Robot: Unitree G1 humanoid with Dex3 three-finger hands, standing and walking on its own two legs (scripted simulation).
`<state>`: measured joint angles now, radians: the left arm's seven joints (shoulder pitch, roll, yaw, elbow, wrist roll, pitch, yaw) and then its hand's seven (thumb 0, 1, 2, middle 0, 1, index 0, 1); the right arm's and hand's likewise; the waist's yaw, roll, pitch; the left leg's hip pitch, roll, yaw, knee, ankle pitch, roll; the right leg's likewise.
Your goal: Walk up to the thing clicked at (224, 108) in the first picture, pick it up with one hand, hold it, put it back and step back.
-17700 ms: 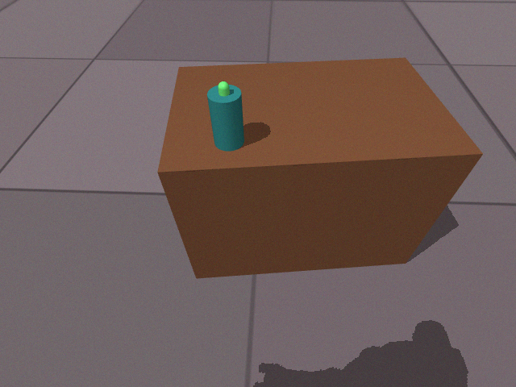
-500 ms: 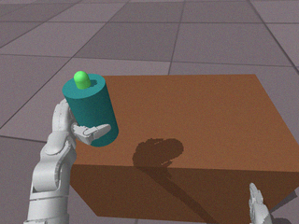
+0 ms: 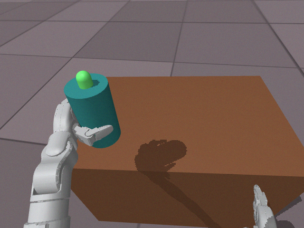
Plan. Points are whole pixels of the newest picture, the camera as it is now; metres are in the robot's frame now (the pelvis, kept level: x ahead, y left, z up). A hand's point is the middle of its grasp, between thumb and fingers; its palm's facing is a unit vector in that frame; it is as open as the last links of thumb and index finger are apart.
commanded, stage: hold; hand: left
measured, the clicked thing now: (94, 108) +0.34 +0.16 +0.20
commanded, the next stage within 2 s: crouch in 0.10 s
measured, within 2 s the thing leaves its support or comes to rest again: neither
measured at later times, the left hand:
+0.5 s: hand (95, 118) +0.35 +0.17 +0.15, palm faces +0.18 -0.98 +0.01, open 11.9 cm
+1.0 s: hand (100, 120) +0.41 +0.19 +0.07, palm faces +0.20 -0.98 -0.02, open 11.9 cm
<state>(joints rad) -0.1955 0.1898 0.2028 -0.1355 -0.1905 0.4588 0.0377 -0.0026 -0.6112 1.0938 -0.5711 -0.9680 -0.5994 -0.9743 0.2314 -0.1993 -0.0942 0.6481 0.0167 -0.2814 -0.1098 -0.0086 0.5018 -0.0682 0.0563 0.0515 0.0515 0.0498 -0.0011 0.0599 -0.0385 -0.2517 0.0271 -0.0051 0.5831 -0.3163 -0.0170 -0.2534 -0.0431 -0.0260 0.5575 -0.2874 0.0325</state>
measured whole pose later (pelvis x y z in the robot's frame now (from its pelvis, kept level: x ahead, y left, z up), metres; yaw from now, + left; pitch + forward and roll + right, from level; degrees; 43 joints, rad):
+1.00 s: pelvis -0.01 +0.00 -0.01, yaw -1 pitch +7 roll -1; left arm -0.50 0.30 0.28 0.69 -0.15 -0.09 0.00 0.00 -0.61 1.09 -0.57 -0.97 -0.60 -0.97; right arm 0.24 -0.22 -0.08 0.55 0.00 -0.20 -0.07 -0.01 0.53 -0.06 0.06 0.05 0.05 0.05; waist -0.06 0.01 -0.05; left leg -0.47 0.05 0.00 0.71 -0.35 -0.02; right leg -0.48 -0.03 -0.01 0.67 -0.31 0.03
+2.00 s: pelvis -0.01 +0.00 -0.05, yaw -1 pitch +17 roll -2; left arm -0.62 0.38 0.36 0.94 -0.10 -0.35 -0.02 0.00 -0.61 1.08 -0.59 -0.94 -0.62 -0.95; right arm 0.35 -0.23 -0.05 0.15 -0.03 -0.04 -0.01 -0.01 0.50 -0.07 0.06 0.05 0.05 0.05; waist -0.14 -0.02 -0.09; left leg -0.83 0.06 -0.02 1.00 -0.46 -0.02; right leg -0.82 -0.02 -0.02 0.93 -0.40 0.03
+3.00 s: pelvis -0.02 +0.00 -0.08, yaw -1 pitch +20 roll -2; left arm -0.68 0.43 0.41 1.02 -0.09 -0.44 -0.05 -0.01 -0.61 0.31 -0.49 -0.44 -0.51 -0.44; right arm 0.42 -0.25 -0.03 -0.04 -0.04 0.03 0.02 -0.01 0.50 -0.06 0.06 0.05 0.06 0.05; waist -0.16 -0.02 -0.12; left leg -0.98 0.05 -0.04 1.13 -0.50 -0.02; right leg -0.97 -0.02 -0.03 1.07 -0.45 0.02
